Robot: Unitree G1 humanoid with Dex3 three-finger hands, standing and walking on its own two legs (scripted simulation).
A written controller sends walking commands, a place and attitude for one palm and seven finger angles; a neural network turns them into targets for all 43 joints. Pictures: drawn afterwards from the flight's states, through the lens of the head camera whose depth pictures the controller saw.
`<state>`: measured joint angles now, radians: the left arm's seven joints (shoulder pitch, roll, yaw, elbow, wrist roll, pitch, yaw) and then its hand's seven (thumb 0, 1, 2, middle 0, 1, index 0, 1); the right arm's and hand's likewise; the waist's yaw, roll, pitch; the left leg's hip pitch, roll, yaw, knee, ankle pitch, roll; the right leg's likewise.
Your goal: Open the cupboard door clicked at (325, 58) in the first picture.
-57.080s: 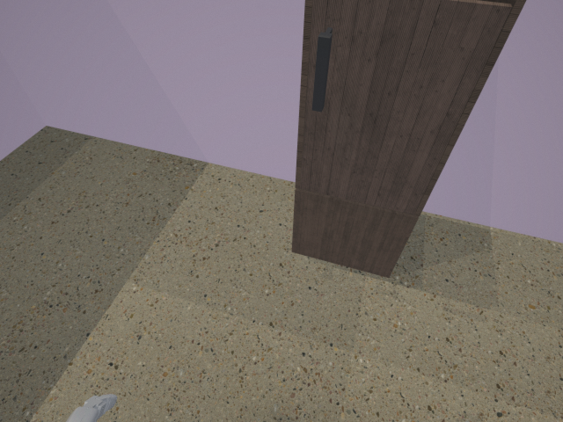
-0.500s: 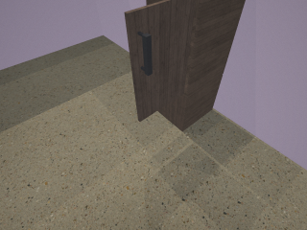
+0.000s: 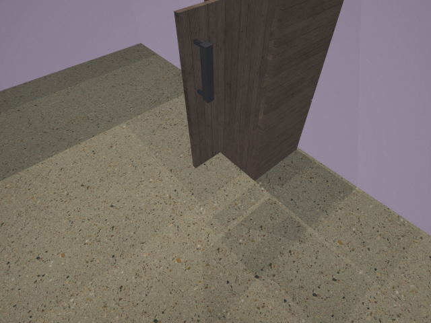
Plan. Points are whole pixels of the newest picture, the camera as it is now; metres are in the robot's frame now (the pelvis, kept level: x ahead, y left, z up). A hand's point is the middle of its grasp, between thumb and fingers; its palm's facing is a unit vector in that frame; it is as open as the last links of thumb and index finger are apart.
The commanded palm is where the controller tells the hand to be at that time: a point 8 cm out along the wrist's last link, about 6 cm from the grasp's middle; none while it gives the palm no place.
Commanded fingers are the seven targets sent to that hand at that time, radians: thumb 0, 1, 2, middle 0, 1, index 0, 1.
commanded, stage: look to check the result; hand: left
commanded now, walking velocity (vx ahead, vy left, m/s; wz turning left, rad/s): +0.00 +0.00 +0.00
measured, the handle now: (202, 71) +0.75 +0.08 +0.08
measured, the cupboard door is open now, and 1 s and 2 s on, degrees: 91 91 91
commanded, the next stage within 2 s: stand and wait in 0.34 s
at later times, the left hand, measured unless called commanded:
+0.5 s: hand out of the picture +0.06 +0.21 -0.16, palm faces +0.02 -0.96 -0.28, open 7.4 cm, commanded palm none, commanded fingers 0.00 0.90 0.90 -0.20 -0.30 -0.20 -0.30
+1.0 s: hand out of the picture +0.09 +0.22 -0.15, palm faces +0.01 -0.95 -0.32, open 7.4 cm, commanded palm none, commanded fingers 0.00 0.90 0.90 -0.20 -0.30 -0.20 -0.30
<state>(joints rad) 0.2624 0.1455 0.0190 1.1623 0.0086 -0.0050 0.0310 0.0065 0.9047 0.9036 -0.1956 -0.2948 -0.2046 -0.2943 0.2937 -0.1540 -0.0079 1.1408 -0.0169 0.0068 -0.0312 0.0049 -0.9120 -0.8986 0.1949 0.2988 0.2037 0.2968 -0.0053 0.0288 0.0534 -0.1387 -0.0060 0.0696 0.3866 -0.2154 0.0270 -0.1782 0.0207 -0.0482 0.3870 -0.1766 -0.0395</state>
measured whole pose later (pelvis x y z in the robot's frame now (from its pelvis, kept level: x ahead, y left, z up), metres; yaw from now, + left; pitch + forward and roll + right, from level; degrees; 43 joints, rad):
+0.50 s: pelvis +0.01 +0.00 +0.00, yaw +1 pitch -2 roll +0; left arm 0.16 0.23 0.02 1.14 0.01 -0.02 0.02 0.01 0.90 0.90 -0.20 -0.29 -0.21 -0.29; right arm 0.18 -0.25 -0.01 1.14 -0.02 0.00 -0.02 0.01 -0.91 -0.90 0.20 0.30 0.20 0.30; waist -0.01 0.03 0.06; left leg -0.10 0.00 0.06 0.34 -0.21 0.02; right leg -0.14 0.03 -0.06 0.34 -0.18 -0.04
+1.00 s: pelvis +0.03 -0.02 +0.00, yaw +1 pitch -1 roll +0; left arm 0.12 0.28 0.02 1.14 0.01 -0.02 0.01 0.01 0.90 0.90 -0.20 -0.30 -0.21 -0.29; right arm 0.13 -0.30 -0.01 1.13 -0.02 0.01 -0.01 0.01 -0.91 -0.90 0.20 0.30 0.21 0.30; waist -0.01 0.03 0.06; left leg -0.07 0.01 0.05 0.30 -0.21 0.00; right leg -0.10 0.04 -0.06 0.30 -0.18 -0.06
